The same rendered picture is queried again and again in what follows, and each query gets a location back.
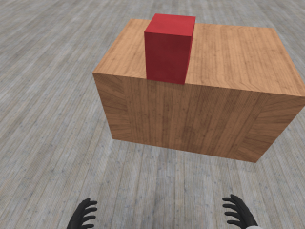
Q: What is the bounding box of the robot left hand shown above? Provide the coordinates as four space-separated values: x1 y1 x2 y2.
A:
66 198 98 229

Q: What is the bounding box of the robot right hand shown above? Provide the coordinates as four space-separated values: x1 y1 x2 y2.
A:
222 194 258 229

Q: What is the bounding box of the pedestal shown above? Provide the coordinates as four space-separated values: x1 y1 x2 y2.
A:
92 18 305 163

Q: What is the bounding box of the carton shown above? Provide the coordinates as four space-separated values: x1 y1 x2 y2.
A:
144 13 196 85

